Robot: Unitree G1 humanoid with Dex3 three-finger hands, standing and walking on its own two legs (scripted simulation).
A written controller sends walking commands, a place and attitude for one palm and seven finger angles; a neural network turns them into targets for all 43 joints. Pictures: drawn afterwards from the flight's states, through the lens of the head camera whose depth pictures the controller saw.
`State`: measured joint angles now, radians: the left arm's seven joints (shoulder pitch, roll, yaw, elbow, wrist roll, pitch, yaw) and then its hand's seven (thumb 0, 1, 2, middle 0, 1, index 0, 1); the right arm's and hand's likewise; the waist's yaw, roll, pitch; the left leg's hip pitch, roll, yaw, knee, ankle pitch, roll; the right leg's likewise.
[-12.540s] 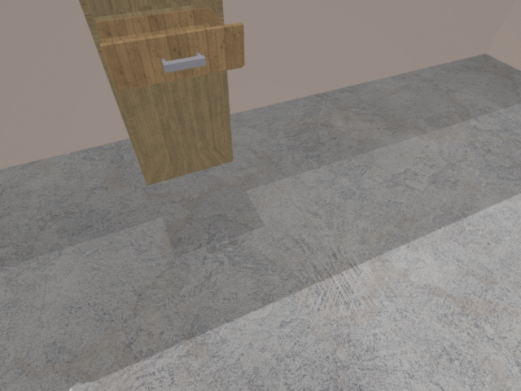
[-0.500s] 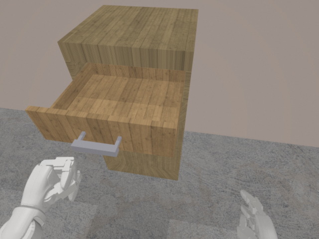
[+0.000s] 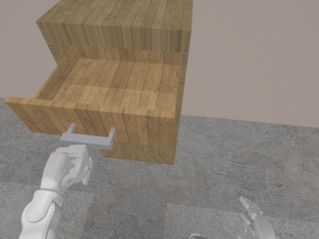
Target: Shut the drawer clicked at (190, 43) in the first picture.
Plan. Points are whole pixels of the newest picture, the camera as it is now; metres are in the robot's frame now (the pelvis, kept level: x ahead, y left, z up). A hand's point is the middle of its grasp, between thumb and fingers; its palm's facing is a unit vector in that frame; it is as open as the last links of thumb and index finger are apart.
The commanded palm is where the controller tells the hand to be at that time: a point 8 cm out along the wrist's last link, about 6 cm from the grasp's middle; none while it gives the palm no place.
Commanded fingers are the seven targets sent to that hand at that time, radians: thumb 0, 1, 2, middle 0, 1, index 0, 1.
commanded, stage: bring the fist close to the handle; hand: left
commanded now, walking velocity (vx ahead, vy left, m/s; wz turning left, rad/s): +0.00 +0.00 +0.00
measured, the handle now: (89, 134) +0.37 +0.21 +0.04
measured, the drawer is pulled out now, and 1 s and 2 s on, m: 0.28 0.27 0.15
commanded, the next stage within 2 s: push the drawer shut in 0.60 s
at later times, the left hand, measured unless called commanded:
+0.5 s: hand (95, 164) +0.29 +0.17 +0.04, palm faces -0.08 -1.00 -0.05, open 3.3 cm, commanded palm +0.26 +0.23 +0.04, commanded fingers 0.00 0.90 0.90 -1.40 -1.60 -1.40 -1.60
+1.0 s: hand (96, 160) +0.30 +0.17 +0.04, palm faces -0.07 -1.00 -0.06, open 3.3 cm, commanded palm +0.28 +0.23 +0.04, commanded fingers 0.00 0.90 0.90 -1.40 -1.60 -1.40 -1.60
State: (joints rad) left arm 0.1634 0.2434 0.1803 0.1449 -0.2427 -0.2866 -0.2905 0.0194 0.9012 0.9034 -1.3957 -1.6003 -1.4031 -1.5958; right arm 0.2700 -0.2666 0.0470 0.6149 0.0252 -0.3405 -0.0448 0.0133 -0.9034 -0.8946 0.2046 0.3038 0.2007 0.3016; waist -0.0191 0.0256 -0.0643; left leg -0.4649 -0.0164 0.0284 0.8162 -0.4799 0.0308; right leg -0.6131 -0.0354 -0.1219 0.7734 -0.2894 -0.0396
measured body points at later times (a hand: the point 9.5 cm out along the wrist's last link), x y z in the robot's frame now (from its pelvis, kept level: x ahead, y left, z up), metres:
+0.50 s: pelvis +0.01 +0.00 -0.01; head +0.07 +0.00 +0.43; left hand +0.29 +0.23 +0.04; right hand +0.16 -0.24 -0.10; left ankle -0.04 +0.10 -0.70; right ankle +0.06 -0.10 -0.70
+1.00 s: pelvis +0.01 +0.00 -0.01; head +0.07 -0.01 +0.43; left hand +0.29 +0.23 +0.04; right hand +0.17 -0.24 -0.10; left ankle -0.04 +0.10 -0.70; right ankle +0.06 -0.10 -0.70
